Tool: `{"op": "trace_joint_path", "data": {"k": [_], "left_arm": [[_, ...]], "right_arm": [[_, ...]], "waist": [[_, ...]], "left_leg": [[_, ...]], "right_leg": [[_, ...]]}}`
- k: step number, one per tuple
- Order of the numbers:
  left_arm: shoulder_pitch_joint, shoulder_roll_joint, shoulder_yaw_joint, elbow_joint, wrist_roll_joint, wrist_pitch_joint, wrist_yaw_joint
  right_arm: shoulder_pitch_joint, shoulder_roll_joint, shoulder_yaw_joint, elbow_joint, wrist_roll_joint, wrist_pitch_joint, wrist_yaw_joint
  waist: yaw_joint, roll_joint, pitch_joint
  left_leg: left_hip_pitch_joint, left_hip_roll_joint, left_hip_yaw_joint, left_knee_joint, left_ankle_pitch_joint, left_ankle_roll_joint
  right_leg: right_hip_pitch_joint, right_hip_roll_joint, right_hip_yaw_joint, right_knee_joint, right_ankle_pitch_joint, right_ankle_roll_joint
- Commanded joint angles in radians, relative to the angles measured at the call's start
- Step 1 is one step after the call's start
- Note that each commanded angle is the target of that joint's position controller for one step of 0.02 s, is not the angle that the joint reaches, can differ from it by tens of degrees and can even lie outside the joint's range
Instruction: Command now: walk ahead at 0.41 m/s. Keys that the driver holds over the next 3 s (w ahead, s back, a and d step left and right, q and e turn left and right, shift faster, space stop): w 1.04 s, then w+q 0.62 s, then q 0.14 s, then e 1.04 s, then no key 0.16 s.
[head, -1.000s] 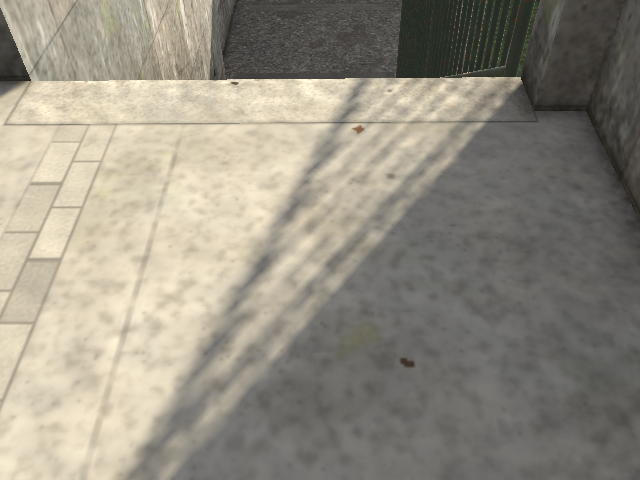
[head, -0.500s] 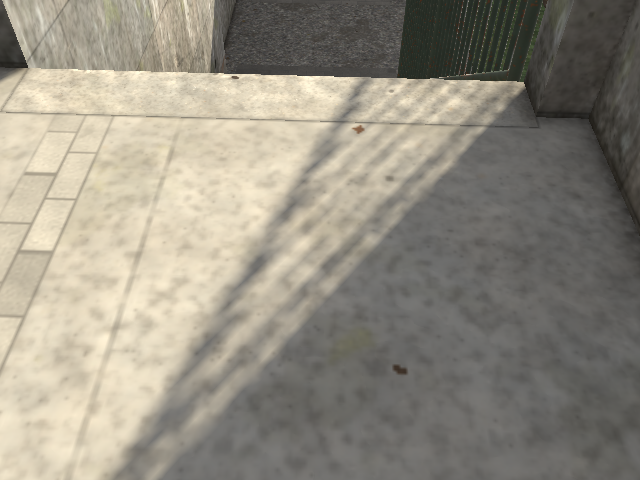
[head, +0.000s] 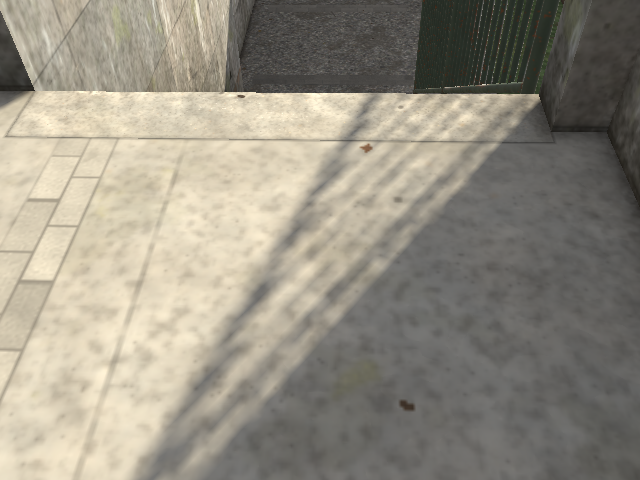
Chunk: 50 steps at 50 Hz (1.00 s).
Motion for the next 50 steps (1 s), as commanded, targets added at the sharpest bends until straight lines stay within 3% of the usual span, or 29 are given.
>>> {"op": "trace_joint_path", "data": {"k": [1,4,6,9,11,13,14,15,16,17,18,19,20,21,23,25,28,33,38,41,42,43,44,45,46,47,48,50], "left_arm": [[0.109,0.099,0.014,-0.004,-0.008,-0.014,0.002],[0.154,0.079,0.002,0.017,-0.007,-0.029,0.002],[0.170,0.077,-0.005,0.021,-0.005,-0.032,0.001],[0.176,0.093,-0.008,0.022,-0.003,-0.037,0.002],[0.177,0.115,-0.005,0.026,-0.003,-0.041,0.004],[0.153,0.138,0.000,0.026,-0.003,-0.044,0.006],[0.140,0.154,0.004,0.027,-0.003,-0.044,0.008],[0.126,0.168,0.009,0.026,-0.005,-0.040,0.008],[0.117,0.171,0.010,0.021,-0.009,-0.037,0.006],[0.143,0.121,-0.001,-0.004,-0.010,-0.035,0.001],[0.247,0.027,-0.008,-0.010,-0.045,-0.029,-0.014],[0.118,0.116,0.013,-0.033,-0.024,-0.024,-0.013],[0.009,0.128,0.018,-0.072,-0.016,-0.028,-0.018],[-0.026,0.112,0.019,-0.077,-0.011,-0.030,-0.019],[0.005,0.072,0.018,-0.069,0.013,-0.006,-0.029],[-0.009,0.056,0.020,-0.080,0.015,0.014,-0.037],[-0.144,0.073,0.022,-0.133,0.016,0.031,-0.046],[-0.378,0.070,0.010,-0.213,-0.003,0.028,-0.053],[-0.500,0.085,0.008,-0.258,-0.007,0.019,-0.051],[-0.429,0.110,0.021,-0.248,-0.004,0.006,-0.041],[-0.325,0.127,0.032,-0.215,-0.003,0.000,-0.034],[-0.155,0.148,0.046,-0.158,0.003,-0.009,-0.025],[0.019,0.219,0.069,-0.119,0.030,-0.016,-0.013],[0.084,0.316,0.093,-0.113,0.042,-0.012,-0.016],[0.007,0.268,0.086,-0.119,0.001,0.005,-0.025],[-0.112,0.217,0.069,-0.136,-0.011,0.004,-0.028],[-0.164,0.160,0.054,-0.140,-0.008,-0.005,-0.032],[-0.163,0.093,0.032,-0.110,-0.010,-0.018,-0.024]], "right_arm": [[-0.110,-0.043,-0.007,-0.089,-0.007,-0.031,0.025],[-0.165,-0.034,-0.008,-0.111,-0.004,-0.017,0.028],[-0.259,-0.023,-0.002,-0.152,0.001,-0.011,0.026],[-0.392,-0.012,0.012,-0.208,0.011,-0.009,0.027],[-0.421,-0.027,0.012,-0.227,0.014,-0.009,0.025],[-0.374,-0.058,0.002,-0.224,0.014,-0.012,0.015],[-0.290,-0.079,-0.009,-0.201,0.015,-0.018,0.007],[-0.144,-0.102,-0.023,-0.154,0.016,-0.027,-0.001],[0.009,-0.135,-0.040,-0.105,0.005,-0.035,-0.010],[0.160,-0.227,-0.065,-0.084,-0.020,-0.040,-0.017],[0.151,-0.272,-0.073,-0.089,-0.021,-0.033,-0.005],[0.037,-0.227,-0.065,-0.100,0.011,-0.027,0.000],[-0.065,-0.161,-0.045,-0.118,0.020,-0.033,0.002],[-0.101,-0.110,-0.031,-0.116,0.015,-0.044,0.006],[-0.080,-0.050,-0.009,-0.088,0.016,-0.057,-0.004],[-0.021,-0.058,-0.004,-0.065,0.017,-0.071,-0.012],[0.042,-0.091,-0.004,-0.051,0.019,-0.075,-0.015],[0.134,-0.087,0.009,-0.042,0.021,-0.075,-0.014],[0.213,-0.103,0.009,-0.014,0.011,-0.071,-0.026],[0.178,-0.127,0.002,-0.014,0.004,-0.069,-0.035],[0.167,-0.139,-0.002,-0.014,0.003,-0.066,-0.036],[0.147,-0.142,-0.003,-0.019,0.008,-0.061,-0.034],[0.140,-0.116,0.006,-0.046,0.019,-0.062,-0.030],[0.266,-0.003,0.025,-0.064,0.064,-0.060,-0.015],[0.190,-0.109,-0.003,-0.061,0.039,-0.058,-0.017],[0.085,-0.112,-0.008,-0.101,0.030,-0.061,-0.015],[0.035,-0.099,-0.007,-0.112,0.025,-0.065,-0.013],[0.052,-0.060,-0.006,-0.104,-0.002,-0.040,-0.005]], "waist": [[-0.002,-0.060,0.187],[-0.005,-0.085,0.162],[0.005,-0.101,0.173],[0.027,-0.130,0.188],[0.025,-0.146,0.185],[-0.012,-0.144,0.150],[-0.051,-0.144,0.100],[-0.112,-0.130,0.021],[-0.174,-0.114,-0.060],[-0.203,0.000,-0.187],[-0.130,0.201,-0.281],[-0.104,0.058,-0.160],[-0.077,0.024,-0.025],[-0.047,-0.025,0.031],[0.009,-0.006,0.053],[0.025,0.007,0.067],[0.015,0.022,0.110],[-0.039,0.033,0.139],[-0.072,0.046,0.146],[-0.019,0.057,0.103],[0.025,0.060,0.049],[0.097,0.038,-0.034],[0.156,-0.019,-0.147],[0.102,-0.254,-0.285],[0.091,-0.105,-0.252],[0.050,-0.080,-0.087],[0.028,-0.029,-0.014],[-0.035,-0.043,0.038]], "left_leg": [[-0.413,0.069,-0.027,0.120,0.113,-0.018],[-0.410,0.058,0.016,0.109,0.200,-0.040],[-0.398,0.050,0.045,0.031,0.237,-0.049],[-0.292,0.025,0.086,-0.158,0.294,-0.041],[-0.213,0.008,0.105,-0.241,0.295,-0.013],[-0.104,-0.023,0.113,-0.283,0.265,0.028],[-0.014,-0.049,0.115,-0.294,0.242,0.047],[0.140,-0.074,0.117,-0.339,0.254,0.068],[0.356,-0.034,0.076,-0.372,0.257,0.089],[0.573,0.224,-0.219,-0.391,0.063,0.129],[0.727,0.453,-0.745,-0.581,-0.024,0.278],[0.603,0.385,-0.707,-0.652,-0.151,0.233],[0.442,0.355,-0.538,-0.674,-0.090,0.194],[0.326,0.312,-0.432,-0.699,0.058,0.168],[0.203,0.243,-0.279,-0.721,0.215,0.127],[0.182,0.219,-0.213,-0.733,0.333,0.125],[0.197,0.199,-0.147,-0.766,0.383,0.121],[0.260,0.163,-0.074,-0.765,0.549,0.090],[0.439,0.207,-0.066,-0.712,0.681,0.096],[0.498,0.226,-0.040,-0.573,0.986,0.082],[0.499,0.219,-0.031,-0.452,1.087,0.072],[0.438,0.188,-0.003,-0.262,1.050,0.054],[0.233,0.148,0.020,0.012,0.749,0.039],[-0.147,-0.047,0.060,0.432,-0.029,-0.009],[-0.245,-0.033,-0.084,0.516,-0.090,0.008],[-0.288,0.023,-0.090,0.480,0.007,0.013],[-0.258,0.055,-0.089,0.421,0.069,0.012],[-0.160,0.094,-0.086,0.320,0.103,-0.004]], "right_leg": [[0.148,-0.309,0.383,-0.335,-0.109,-0.118],[0.157,-0.250,0.236,-0.296,0.227,-0.101],[0.130,-0.229,0.178,-0.279,0.392,-0.102],[0.083,-0.211,0.125,-0.273,0.517,-0.098],[0.097,-0.228,0.113,-0.260,0.599,-0.098],[0.141,-0.247,0.090,-0.171,0.837,-0.087],[0.169,-0.248,0.076,-0.067,0.974,-0.075],[0.167,-0.235,0.056,0.102,1.028,-0.061],[0.057,-0.205,0.039,0.308,0.894,-0.049],[-0.131,-0.145,0.005,0.626,0.469,-0.041],[-0.432,0.041,0.051,0.974,-0.230,-0.012],[-0.522,-0.033,0.140,1.004,-0.122,-0.033],[-0.533,-0.078,0.123,0.946,-0.011,-0.037],[-0.486,-0.108,0.119,0.892,0.041,-0.037],[-0.388,-0.138,0.115,0.807,0.052,-0.020],[-0.387,-0.140,0.093,0.756,0.055,-0.003],[-0.495,-0.158,0.058,0.650,0.146,0.021],[-0.514,-0.130,-0.001,0.354,0.312,0.040],[-0.515,-0.090,-0.025,0.200,0.294,0.006],[-0.379,-0.034,-0.044,0.143,0.172,-0.044],[-0.263,-0.002,-0.051,0.117,0.145,-0.064],[-0.061,0.010,-0.052,0.052,0.190,-0.088],[0.204,-0.163,0.132,0.049,0.115,-0.137],[0.494,-0.481,0.656,-0.039,0.059,-0.303],[0.419,-0.441,0.741,-0.133,-0.016,-0.285],[0.265,-0.408,0.563,-0.157,-0.008,-0.243],[0.140,-0.367,0.460,-0.193,0.101,-0.211],[-0.009,-0.283,0.303,-0.229,0.232,-0.147]]}}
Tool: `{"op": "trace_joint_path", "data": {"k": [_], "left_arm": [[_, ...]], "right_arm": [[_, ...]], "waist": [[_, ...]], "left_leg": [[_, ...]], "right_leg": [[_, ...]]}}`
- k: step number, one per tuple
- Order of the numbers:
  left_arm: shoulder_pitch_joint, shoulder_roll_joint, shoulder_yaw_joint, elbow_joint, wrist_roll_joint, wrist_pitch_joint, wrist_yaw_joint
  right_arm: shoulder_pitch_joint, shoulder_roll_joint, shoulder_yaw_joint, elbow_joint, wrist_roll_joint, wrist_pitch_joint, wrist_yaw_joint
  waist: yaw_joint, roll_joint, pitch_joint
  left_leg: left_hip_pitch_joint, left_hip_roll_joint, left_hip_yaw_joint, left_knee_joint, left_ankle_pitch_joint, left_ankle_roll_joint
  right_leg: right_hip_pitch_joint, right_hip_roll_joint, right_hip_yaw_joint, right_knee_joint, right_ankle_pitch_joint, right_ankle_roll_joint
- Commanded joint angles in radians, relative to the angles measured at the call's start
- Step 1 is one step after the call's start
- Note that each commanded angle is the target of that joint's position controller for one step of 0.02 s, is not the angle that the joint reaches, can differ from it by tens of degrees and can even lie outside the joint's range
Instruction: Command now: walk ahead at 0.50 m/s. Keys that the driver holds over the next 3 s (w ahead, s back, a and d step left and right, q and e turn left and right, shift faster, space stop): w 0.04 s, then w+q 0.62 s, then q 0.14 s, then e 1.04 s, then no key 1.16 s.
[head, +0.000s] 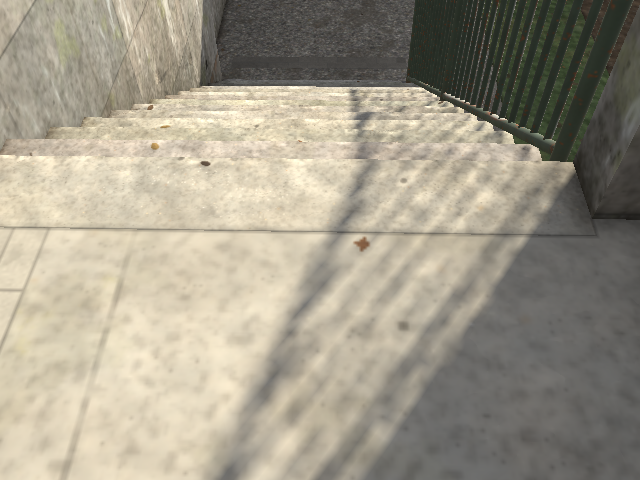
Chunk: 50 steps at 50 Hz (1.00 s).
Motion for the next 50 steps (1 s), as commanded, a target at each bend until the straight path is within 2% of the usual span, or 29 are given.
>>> {"op": "trace_joint_path", "data": {"k": [1,3,5,8,11,16,19,20,21,22,23,24,25,26,27,28,30,32,33,35,37,41,43,44,46,47,48,49,50], "left_arm": [[0.124,0.028,-0.003,0.021,-0.007,-0.022,0.008],[0.169,0.060,0.000,0.039,-0.009,-0.034,0.012],[0.201,0.086,0.004,0.045,-0.005,-0.039,0.014],[0.248,0.076,-0.004,0.050,-0.003,-0.040,0.015],[0.277,0.075,-0.010,0.053,-0.006,-0.044,0.020],[0.353,0.091,-0.010,0.081,0.000,-0.038,0.040],[0.323,0.127,-0.003,0.077,0.002,-0.027,0.054],[0.308,0.141,0.002,0.073,0.005,-0.020,0.056],[0.295,0.155,0.006,0.063,0.004,-0.011,0.054],[0.265,0.161,0.008,0.039,-0.002,-0.009,0.049],[0.287,0.085,-0.006,-0.026,-0.029,-0.015,0.029],[0.216,0.115,0.003,-0.068,-0.019,-0.026,0.018],[0.112,0.121,0.003,-0.105,-0.013,-0.037,0.010],[0.096,0.119,0.000,-0.113,-0.017,-0.047,0.008],[0.107,0.111,0.002,-0.105,-0.009,-0.042,0.010],[0.124,0.102,0.001,-0.107,0.010,-0.022,0.011],[0.136,0.086,-0.001,-0.114,0.028,0.017,0.004],[0.082,0.085,-0.001,-0.144,0.027,0.035,-0.002],[0.033,0.089,-0.002,-0.165,0.026,0.039,-0.004],[-0.048,0.100,-0.002,-0.199,0.019,0.042,-0.001],[-0.099,0.096,-0.008,-0.225,0.014,0.042,0.001],[-0.181,0.098,-0.023,-0.266,0.000,0.038,0.005],[-0.168,0.098,-0.030,-0.257,0.000,0.027,0.006],[-0.117,0.107,-0.028,-0.239,0.005,0.019,0.007],[0.058,0.142,-0.016,-0.174,0.010,0.000,0.014],[0.152,0.157,-0.013,-0.142,0.013,-0.018,0.020],[0.229,0.221,-0.007,-0.137,0.019,-0.026,0.020],[0.207,0.227,-0.003,-0.127,-0.006,-0.007,0.012],[0.129,0.174,-0.011,-0.156,-0.034,0.011,0.001]], "right_arm": [[0.068,-0.028,-0.013,-0.039,-0.024,0.017,0.013],[0.048,-0.022,-0.014,-0.048,-0.026,0.035,0.022],[-0.033,-0.032,-0.014,-0.077,-0.021,0.048,0.027],[-0.162,-0.045,-0.014,-0.122,-0.010,0.050,0.032],[-0.257,-0.031,-0.003,-0.155,-0.006,0.045,0.037],[-0.378,-0.032,0.004,-0.210,-0.011,0.039,0.042],[-0.303,-0.054,-0.011,-0.200,-0.016,0.037,0.035],[-0.223,-0.071,-0.021,-0.179,-0.017,0.035,0.031],[-0.108,-0.094,-0.036,-0.143,-0.021,0.030,0.029],[0.037,-0.146,-0.060,-0.104,-0.035,0.026,0.023],[0.115,-0.261,-0.094,-0.111,-0.045,0.029,0.010],[0.085,-0.275,-0.095,-0.115,-0.016,0.044,0.015],[0.021,-0.259,-0.089,-0.116,-0.001,0.050,0.011],[-0.032,-0.202,-0.075,-0.122,0.003,0.049,0.010],[-0.076,-0.165,-0.065,-0.130,0.004,0.044,0.008],[-0.097,-0.140,-0.055,-0.133,0.012,0.037,0.002],[-0.079,-0.146,-0.051,-0.134,0.018,0.016,0.001],[-0.040,-0.182,-0.058,-0.130,0.018,0.008,0.001],[-0.017,-0.189,-0.060,-0.130,0.017,0.008,0.001],[0.028,-0.190,-0.058,-0.131,0.015,0.013,0.001],[0.063,-0.194,-0.058,-0.134,0.014,0.023,-0.002],[0.107,-0.196,-0.056,-0.146,0.006,0.044,-0.015],[0.103,-0.171,-0.047,-0.150,-0.004,0.045,-0.023],[0.087,-0.165,-0.043,-0.154,-0.007,0.041,-0.026],[0.037,-0.187,-0.044,-0.158,-0.002,0.025,-0.030],[0.023,-0.192,-0.043,-0.164,0.007,0.016,-0.026],[0.107,-0.135,-0.029,-0.183,0.017,0.010,-0.026],[0.302,-0.102,-0.028,-0.132,0.047,0.031,-0.025],[0.260,-0.163,-0.032,-0.107,0.000,0.051,-0.026]], "waist": [[-0.013,-0.052,-0.045],[-0.028,-0.055,-0.032],[-0.018,-0.061,-0.001],[0.010,-0.069,0.034],[0.032,-0.077,0.042],[0.064,-0.080,0.061],[0.013,-0.114,0.000],[-0.022,-0.124,-0.046],[-0.069,-0.123,-0.110],[-0.144,-0.086,-0.182],[-0.132,0.118,-0.300],[-0.103,0.107,-0.344],[-0.083,0.031,-0.190],[-0.047,-0.026,-0.105],[-0.002,-0.068,-0.050],[0.033,-0.059,-0.035],[0.052,-0.028,-0.049],[0.046,-0.007,-0.041],[0.033,0.005,-0.030],[0.007,0.018,-0.012],[-0.012,0.037,-0.034],[-0.051,0.069,-0.066],[-0.055,0.079,-0.072],[-0.036,0.087,-0.084],[0.054,0.075,-0.122],[0.100,0.028,-0.164],[0.074,-0.148,-0.287],[-0.006,-0.297,-0.425],[-0.015,-0.149,-0.353]], "left_leg": [[-0.175,0.081,-0.050,-0.020,0.057,-0.011],[-0.201,0.083,-0.032,-0.056,0.080,-0.025],[-0.271,0.093,-0.032,-0.108,0.150,-0.034],[-0.346,0.088,-0.033,-0.235,0.265,-0.039],[-0.323,0.069,0.013,-0.395,0.354,-0.034],[-0.317,0.035,0.099,-0.557,0.304,0.010],[-0.190,-0.042,0.156,-0.588,0.166,0.068],[-0.107,-0.077,0.169,-0.598,0.120,0.093],[0.028,-0.103,0.164,-0.647,0.117,0.119],[0.255,-0.052,0.060,-0.712,0.118,0.166],[0.580,0.249,-0.394,-0.736,0.094,0.309],[0.641,0.353,-0.763,-0.894,0.124,0.372],[0.532,0.317,-0.598,-0.921,0.110,0.327],[0.399,0.288,-0.495,-0.950,0.174,0.279],[0.287,0.235,-0.409,-0.969,0.268,0.234],[0.206,0.188,-0.340,-0.981,0.339,0.208],[0.154,0.140,-0.279,-0.986,0.442,0.199],[0.138,0.112,-0.251,-0.997,0.483,0.191],[0.141,0.104,-0.251,-1.003,0.486,0.181],[0.167,0.093,-0.239,-0.966,0.690,0.147],[0.208,0.072,-0.215,-0.900,0.870,0.105],[0.312,0.066,-0.229,-0.826,0.925,0.073],[0.335,0.067,-0.213,-0.794,0.929,0.052],[0.330,0.074,-0.218,-0.767,0.934,0.037],[0.340,0.081,-0.219,-0.629,0.993,0.014],[0.297,0.034,-0.188,-0.484,0.854,0.000],[0.146,-0.055,-0.121,-0.212,0.289,-0.026],[0.017,-0.160,-0.089,-0.009,-0.296,-0.058],[-0.028,-0.108,-0.109,0.036,-0.239,-0.062]], "right_leg": [[0.159,-0.285,0.323,-0.295,0.138,-0.113],[0.151,-0.271,0.262,-0.313,0.207,-0.111],[0.153,-0.266,0.209,-0.346,0.192,-0.097],[0.188,-0.248,0.135,-0.366,0.232,-0.062],[0.226,-0.239,0.060,-0.362,0.318,-0.034],[0.394,-0.284,-0.015,-0.296,0.506,-0.027],[0.464,-0.304,-0.065,-0.115,0.911,-0.018],[0.468,-0.307,-0.079,0.011,0.999,-0.018],[0.432,-0.303,-0.089,0.185,0.969,-0.014],[0.265,-0.284,-0.099,0.432,0.770,0.008],[-0.127,-0.147,-0.111,0.843,0.127,0.059],[-0.346,-0.005,0.089,1.017,-0.350,0.069],[-0.452,-0.088,0.164,0.985,-0.250,0.059],[-0.425,-0.126,0.157,0.894,-0.166,0.060],[-0.368,-0.153,0.155,0.808,-0.140,0.069],[-0.304,-0.168,0.156,0.749,-0.135,0.088],[-0.252,-0.171,0.142,0.683,-0.131,0.118],[-0.280,-0.171,0.124,0.609,-0.075,0.141],[-0.308,-0.173,0.118,0.565,-0.034,0.150],[-0.345,-0.156,0.105,0.481,0.026,0.163],[-0.339,-0.125,0.098,0.407,0.066,0.160],[-0.324,-0.070,0.093,0.258,0.117,0.134],[-0.243,-0.050,0.082,0.154,0.138,0.107],[-0.161,-0.042,0.089,0.109,0.143,0.086],[0.025,-0.031,0.095,-0.014,0.195,0.038],[0.173,-0.082,0.133,-0.086,0.410,0.017],[0.405,-0.326,0.366,0.046,1.019,-0.062],[0.510,-0.495,0.625,0.023,1.246,-0.253],[0.401,-0.441,0.650,-0.050,0.971,-0.251]]}}
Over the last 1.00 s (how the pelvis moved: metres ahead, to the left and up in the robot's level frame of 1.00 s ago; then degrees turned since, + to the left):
0.56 -0.01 -0.01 1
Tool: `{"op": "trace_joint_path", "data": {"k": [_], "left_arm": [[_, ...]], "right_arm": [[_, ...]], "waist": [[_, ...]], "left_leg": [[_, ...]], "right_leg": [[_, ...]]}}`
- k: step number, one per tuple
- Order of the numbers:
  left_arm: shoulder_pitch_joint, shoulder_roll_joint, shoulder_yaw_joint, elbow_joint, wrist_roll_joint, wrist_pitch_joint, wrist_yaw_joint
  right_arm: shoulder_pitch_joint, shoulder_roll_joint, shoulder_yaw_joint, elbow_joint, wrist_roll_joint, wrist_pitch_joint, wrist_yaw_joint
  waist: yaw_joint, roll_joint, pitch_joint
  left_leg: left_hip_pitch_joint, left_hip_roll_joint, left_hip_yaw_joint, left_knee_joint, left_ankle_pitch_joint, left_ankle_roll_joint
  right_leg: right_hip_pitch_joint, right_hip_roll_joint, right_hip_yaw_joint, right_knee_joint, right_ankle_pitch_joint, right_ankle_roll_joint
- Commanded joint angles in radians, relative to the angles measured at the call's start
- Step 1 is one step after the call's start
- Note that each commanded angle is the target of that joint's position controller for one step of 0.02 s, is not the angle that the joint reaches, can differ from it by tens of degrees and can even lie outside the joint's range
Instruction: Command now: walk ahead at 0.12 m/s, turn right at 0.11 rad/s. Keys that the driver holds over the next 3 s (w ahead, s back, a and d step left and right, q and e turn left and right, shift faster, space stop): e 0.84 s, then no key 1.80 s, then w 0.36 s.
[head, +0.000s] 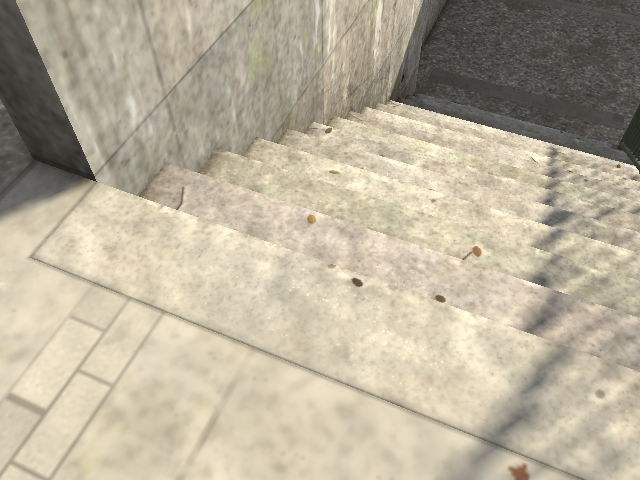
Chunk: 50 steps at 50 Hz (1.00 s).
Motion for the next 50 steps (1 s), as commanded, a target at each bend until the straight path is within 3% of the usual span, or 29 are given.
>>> {"op": "trace_joint_path", "data": {"k": [1,2,3,5,7,12,18,20,21,22,23,24,25,26,27,29,34,41,43,44,45,46,47,48,49,50], "left_arm": [[0.114,0.124,0.036,-0.028,-0.035,0.022,-0.008],[0.079,0.112,0.032,-0.034,-0.027,0.032,-0.006],[0.087,0.126,0.037,-0.029,-0.025,0.039,-0.001],[0.111,0.145,0.047,-0.018,-0.015,0.051,-0.001],[0.119,0.159,0.057,-0.022,-0.010,0.059,-0.001],[0.142,0.181,0.080,-0.036,-0.002,0.095,0.002],[0.131,0.190,0.099,-0.053,0.002,0.121,0.000],[0.108,0.187,0.103,-0.060,0.000,0.130,-0.004],[0.083,0.185,0.104,-0.069,-0.008,0.134,-0.004],[0.070,0.169,0.101,-0.083,-0.017,0.131,-0.003],[0.152,0.105,0.088,-0.078,-0.029,0.130,0.001],[0.117,0.126,0.097,-0.091,-0.018,0.120,0.008],[0.098,0.204,0.113,-0.079,0.015,0.117,0.006],[0.138,0.186,0.114,-0.063,0.018,0.117,-0.004],[0.182,0.170,0.109,-0.048,0.019,0.124,-0.010],[0.199,0.166,0.104,-0.037,0.016,0.137,-0.022],[0.061,0.143,0.082,-0.101,0.002,0.154,-0.041],[0.029,0.130,0.064,-0.157,-0.020,0.156,-0.047],[0.047,0.126,0.063,-0.163,-0.020,0.148,-0.043],[0.083,0.119,0.061,-0.153,-0.012,0.139,-0.036],[0.117,0.141,0.063,-0.143,0.003,0.124,-0.025],[0.153,0.235,0.079,-0.149,0.019,0.106,-0.014],[0.182,0.329,0.099,-0.149,-0.004,0.100,-0.010],[0.214,0.262,0.087,-0.132,-0.017,0.098,-0.007],[0.147,0.200,0.062,-0.133,-0.015,0.098,-0.002],[0.071,0.166,0.049,-0.143,-0.008,0.102,0.003]], "right_arm": [[0.127,-0.102,-0.016,-0.015,-0.040,0.020,0.001],[0.051,-0.099,-0.015,-0.038,-0.045,0.026,0.004],[0.014,-0.095,-0.015,-0.054,-0.042,0.038,0.009],[0.028,-0.071,-0.008,-0.057,-0.035,0.058,0.011],[0.018,-0.062,-0.005,-0.064,-0.030,0.070,0.005],[-0.094,-0.069,-0.003,-0.105,-0.025,0.088,-0.008],[-0.093,-0.062,0.006,-0.122,-0.004,0.071,-0.020],[-0.031,-0.065,0.007,-0.114,0.005,0.061,-0.026],[0.025,-0.068,0.006,-0.102,0.003,0.055,-0.032],[0.069,-0.105,-0.003,-0.097,-0.006,0.048,-0.041],[0.030,-0.189,-0.022,-0.123,-0.010,0.045,-0.053],[-0.137,-0.253,-0.031,-0.179,-0.030,0.046,-0.051],[-0.167,-0.180,-0.017,-0.185,-0.036,0.045,-0.043],[-0.208,-0.122,0.000,-0.195,-0.030,0.039,-0.038],[-0.235,-0.103,0.006,-0.206,-0.028,0.036,-0.032],[-0.222,-0.104,0.008,-0.224,-0.027,0.033,-0.030],[-0.038,-0.151,-0.013,-0.186,-0.025,0.037,-0.024],[-0.071,-0.193,-0.033,-0.193,-0.031,0.043,0.005],[-0.078,-0.202,-0.038,-0.188,-0.024,0.045,0.010],[-0.094,-0.199,-0.037,-0.185,-0.014,0.049,0.010],[-0.074,-0.185,-0.034,-0.176,-0.013,0.053,0.010],[-0.040,-0.108,-0.014,-0.203,-0.023,0.060,0.015],[-0.100,-0.060,0.006,-0.251,-0.020,0.074,0.005],[-0.131,-0.113,-0.004,-0.238,-0.022,0.089,0.000],[-0.127,-0.110,-0.006,-0.222,-0.010,0.093,0.007],[-0.109,-0.117,-0.009,-0.200,-0.004,0.090,0.013]], "waist": [[0.029,-0.069,-0.234],[0.026,-0.029,-0.170],[0.023,-0.044,-0.138],[0.009,-0.077,-0.156],[0.008,-0.089,-0.175],[0.051,-0.141,-0.137],[0.061,-0.154,-0.134],[0.036,-0.168,-0.128],[0.003,-0.168,-0.121],[-0.014,-0.142,-0.105],[0.042,0.082,-0.136],[0.053,0.247,-0.037],[0.074,0.081,-0.029],[0.115,0.051,-0.051],[0.136,0.056,-0.066],[0.114,0.112,-0.082],[0.008,0.135,-0.092],[0.004,0.193,-0.123],[0.019,0.192,-0.131],[0.053,0.164,-0.138],[0.074,0.089,-0.155],[0.064,-0.163,-0.193],[0.091,-0.284,-0.166],[0.115,-0.148,-0.163],[0.075,-0.129,-0.108],[0.041,-0.120,-0.074]], "left_leg": [[-0.265,0.063,0.012,0.389,-0.008,-0.041],[-0.291,0.090,0.016,0.357,0.032,-0.045],[-0.287,0.111,0.021,0.316,0.058,-0.051],[-0.232,0.108,0.042,0.266,0.090,-0.063],[-0.232,0.103,0.052,0.222,0.089,-0.074],[-0.278,0.103,0.051,0.068,0.095,-0.087],[-0.167,0.062,0.053,-0.126,0.081,-0.058],[-0.065,0.037,0.058,-0.283,0.089,-0.028],[0.021,0.034,0.065,-0.421,0.148,-0.010],[0.117,0.082,0.030,-0.577,0.156,0.010],[0.153,0.327,-0.229,-0.693,-0.023,0.052],[-0.022,0.531,-0.460,-0.766,-0.006,0.150],[-0.122,0.507,-0.343,-0.720,0.148,0.175],[-0.162,0.431,-0.231,-0.673,0.286,0.145],[-0.145,0.375,-0.130,-0.644,0.390,0.118],[-0.074,0.335,-0.032,-0.600,0.546,0.119],[0.190,0.390,-0.005,-0.527,0.787,0.149],[0.110,0.424,0.090,-0.450,0.837,0.130],[0.086,0.430,0.096,-0.400,0.815,0.110],[0.044,0.411,0.122,-0.344,0.753,0.078],[-0.043,0.386,0.159,-0.254,0.628,0.022],[-0.263,0.302,0.233,-0.019,0.219,-0.048],[-0.392,0.161,0.193,0.083,-0.130,-0.076],[-0.373,0.200,0.104,0.172,-0.109,-0.079],[-0.369,0.204,0.086,0.185,-0.042,-0.077],[-0.355,0.214,0.077,0.146,0.034,-0.079]], "right_leg": [[0.413,-0.366,0.487,-0.153,0.683,-0.249],[0.333,-0.315,0.426,-0.191,0.558,-0.214],[0.274,-0.273,0.376,-0.221,0.494,-0.188],[0.212,-0.219,0.335,-0.241,0.393,-0.154],[0.190,-0.197,0.336,-0.257,0.247,-0.146],[0.146,-0.174,0.441,-0.341,-0.284,-0.128],[0.113,-0.157,0.521,-0.355,-0.342,-0.089],[0.082,-0.138,0.544,-0.361,-0.346,-0.058],[0.042,-0.110,0.532,-0.352,-0.366,-0.024],[-0.029,-0.046,0.479,-0.317,-0.404,0.041],[-0.083,0.039,0.352,-0.042,-0.471,0.075],[-0.228,0.157,0.133,0.219,-0.451,0.091],[-0.148,0.055,0.159,0.405,-0.387,0.096],[-0.088,0.063,0.151,0.500,-0.328,0.089],[-0.079,0.059,0.138,0.586,-0.290,0.093],[-0.124,0.041,0.097,0.689,-0.274,0.109],[-0.212,-0.006,0.067,0.499,-0.318,0.152],[0.043,-0.012,-0.039,0.207,-0.374,0.097],[0.118,-0.002,-0.047,0.078,-0.332,0.071],[0.203,0.008,-0.048,-0.068,-0.220,0.054],[0.327,-0.016,0.017,-0.215,-0.075,0.041],[0.501,-0.270,0.332,-0.271,0.107,0.000],[0.429,-0.464,0.508,-0.218,0.500,-0.169],[0.415,-0.424,0.426,-0.200,0.514,-0.214],[0.367,-0.358,0.340,-0.213,0.454,-0.193],[0.336,-0.290,0.274,-0.233,0.388,-0.145]]}}
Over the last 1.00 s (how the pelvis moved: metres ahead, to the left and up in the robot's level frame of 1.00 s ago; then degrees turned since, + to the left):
0.52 0.08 -0.01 24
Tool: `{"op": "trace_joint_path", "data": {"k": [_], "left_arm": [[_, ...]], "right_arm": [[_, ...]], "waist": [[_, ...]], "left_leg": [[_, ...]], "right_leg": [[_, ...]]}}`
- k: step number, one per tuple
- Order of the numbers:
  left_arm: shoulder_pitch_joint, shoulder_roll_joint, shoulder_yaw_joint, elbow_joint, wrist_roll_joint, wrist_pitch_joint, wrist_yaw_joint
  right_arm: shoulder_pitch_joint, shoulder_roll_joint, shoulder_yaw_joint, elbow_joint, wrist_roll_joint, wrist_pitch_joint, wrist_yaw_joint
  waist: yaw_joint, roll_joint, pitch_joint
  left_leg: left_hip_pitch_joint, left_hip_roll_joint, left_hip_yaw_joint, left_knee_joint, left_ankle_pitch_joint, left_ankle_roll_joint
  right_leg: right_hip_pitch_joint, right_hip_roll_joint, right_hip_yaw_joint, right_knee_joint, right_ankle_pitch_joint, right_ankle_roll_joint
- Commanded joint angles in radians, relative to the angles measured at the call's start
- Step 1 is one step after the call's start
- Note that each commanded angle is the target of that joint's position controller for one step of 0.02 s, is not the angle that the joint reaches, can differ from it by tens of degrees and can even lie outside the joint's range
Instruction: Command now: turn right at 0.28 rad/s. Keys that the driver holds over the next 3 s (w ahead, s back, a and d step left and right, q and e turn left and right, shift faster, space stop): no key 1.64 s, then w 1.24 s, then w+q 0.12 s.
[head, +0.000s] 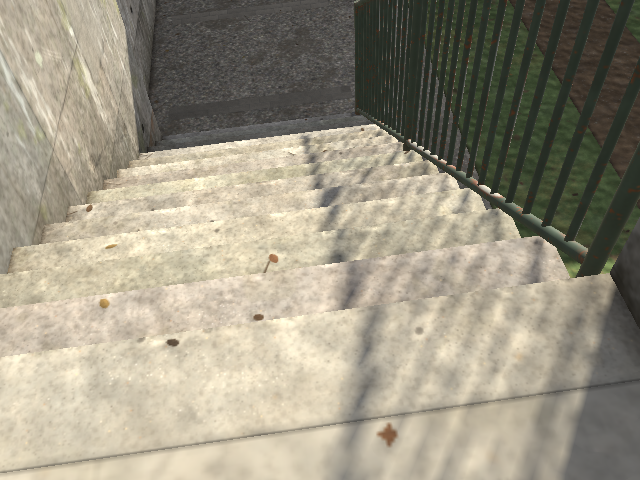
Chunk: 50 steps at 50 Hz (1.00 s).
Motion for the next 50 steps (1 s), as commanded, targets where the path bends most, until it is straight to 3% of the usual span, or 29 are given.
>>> {"op": "trace_joint_path", "data": {"k": [1,2,4,9,13,15,16,17,18,19,21,26,31,50], "left_arm": [[-0.006,0.124,0.022,-0.043,-0.002,-0.012,0.026],[-0.007,0.115,0.017,-0.039,-0.002,-0.015,0.029],[0.009,0.108,0.010,-0.028,-0.002,-0.023,0.029],[0.043,0.111,0.002,0.015,0.009,-0.027,0.031],[0.039,0.112,-0.003,0.043,0.012,-0.028,0.034],[0.011,0.098,-0.011,0.055,0.000,-0.031,0.039],[0.026,0.071,-0.022,0.058,0.000,-0.039,0.039],[0.097,0.062,-0.019,0.069,-0.002,-0.041,0.033],[0.104,0.061,-0.021,0.105,0.001,-0.033,0.035],[0.086,0.077,-0.018,0.123,0.004,-0.029,0.037],[0.074,0.096,-0.010,0.147,0.000,-0.030,0.036],[0.097,0.067,-0.019,0.222,-0.002,-0.036,0.041],[0.111,0.060,-0.024,0.284,-0.002,-0.034,0.047],[0.162,0.016,-0.048,0.418,-0.003,-0.033,0.059]], "right_arm": [[-0.001,-0.092,-0.019,-0.054,-0.001,-0.005,0.008],[0.032,-0.094,-0.019,-0.033,-0.009,-0.004,0.013],[0.051,-0.075,-0.014,-0.016,-0.003,0.000,0.019],[-0.002,-0.038,0.002,-0.008,-0.003,0.011,0.010],[0.007,-0.027,0.010,0.015,0.005,0.001,-0.007],[0.047,-0.009,0.021,0.039,-0.001,-0.017,-0.015],[0.061,-0.038,0.020,0.049,-0.012,-0.033,-0.020],[0.024,-0.110,0.010,0.046,-0.010,-0.044,-0.020],[-0.014,-0.085,0.014,0.056,0.006,-0.047,-0.009],[-0.030,-0.046,0.024,0.058,0.006,-0.051,-0.001],[-0.012,-0.041,0.027,0.084,0.003,-0.055,-0.003],[0.001,-0.032,0.030,0.140,0.006,-0.058,-0.010],[-0.005,-0.025,0.035,0.187,0.006,-0.060,-0.013],[0.048,0.028,0.060,0.315,0.006,-0.062,-0.019]], "waist": [[0.014,-0.192,-0.040],[0.007,-0.191,-0.069],[0.006,-0.156,-0.101],[0.042,-0.179,-0.051],[0.040,-0.166,-0.052],[-0.005,-0.116,-0.062],[0.002,-0.070,-0.090],[0.074,0.023,-0.078],[0.067,0.055,-0.062],[0.052,0.044,-0.035],[0.035,0.044,-0.027],[0.030,-0.026,-0.023],[0.032,-0.044,-0.013],[0.037,-0.042,0.006]], "left_leg": [[-0.128,0.003,-0.066,0.100,0.076,-0.008],[-0.095,-0.008,-0.058,0.108,0.111,-0.013],[-0.055,-0.018,-0.058,0.083,0.139,-0.020],[0.009,-0.030,-0.056,-0.137,0.121,-0.015],[0.119,-0.051,-0.050,-0.310,0.127,0.008],[0.272,-0.034,-0.066,-0.544,0.352,0.022],[0.370,0.041,-0.153,-0.582,0.461,0.031],[0.360,0.117,-0.233,-0.551,0.586,0.062],[0.245,0.118,-0.224,-0.547,0.529,0.088],[0.210,0.088,-0.202,-0.560,0.464,0.072],[0.217,0.050,-0.169,-0.573,0.442,0.051],[0.260,0.049,-0.165,-0.577,0.439,0.061],[0.252,0.045,-0.166,-0.588,0.422,0.067],[0.220,0.028,-0.166,-0.599,0.401,0.070]], "right_leg": [[0.124,-0.259,0.216,-0.210,0.619,-0.133],[0.133,-0.236,0.182,-0.202,0.682,-0.128],[0.142,-0.232,0.160,-0.200,0.683,-0.125],[0.109,-0.236,0.190,-0.215,0.467,-0.133],[0.065,-0.244,0.236,-0.187,0.418,-0.140],[0.004,-0.220,0.232,-0.154,0.367,-0.087],[-0.043,-0.194,0.228,-0.141,0.294,-0.043],[-0.059,-0.110,0.169,-0.150,0.166,-0.016],[0.038,-0.076,0.137,-0.192,0.096,-0.004],[0.073,-0.082,0.143,-0.196,0.117,0.001],[0.088,-0.099,0.149,-0.183,0.184,-0.002],[0.063,-0.106,0.148,-0.209,0.187,0.011],[0.069,-0.110,0.145,-0.216,0.188,0.018],[0.070,-0.122,0.130,-0.201,0.185,0.024]]}}
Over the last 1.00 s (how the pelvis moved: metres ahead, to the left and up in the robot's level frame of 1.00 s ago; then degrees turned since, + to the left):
0.00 0.00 0.01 -32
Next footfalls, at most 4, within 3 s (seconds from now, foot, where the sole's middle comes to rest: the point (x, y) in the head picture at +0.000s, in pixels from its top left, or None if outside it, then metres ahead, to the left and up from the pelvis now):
0.32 left None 0.04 0.12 -0.77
1.96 right None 0.10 -0.09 -0.77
2.42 left None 0.45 0.04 -0.77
2.96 right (390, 362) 0.72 -0.10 -0.77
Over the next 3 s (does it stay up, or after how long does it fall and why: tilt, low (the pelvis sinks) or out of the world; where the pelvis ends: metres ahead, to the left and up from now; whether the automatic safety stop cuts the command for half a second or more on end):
stays up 0.60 -0.04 -0.01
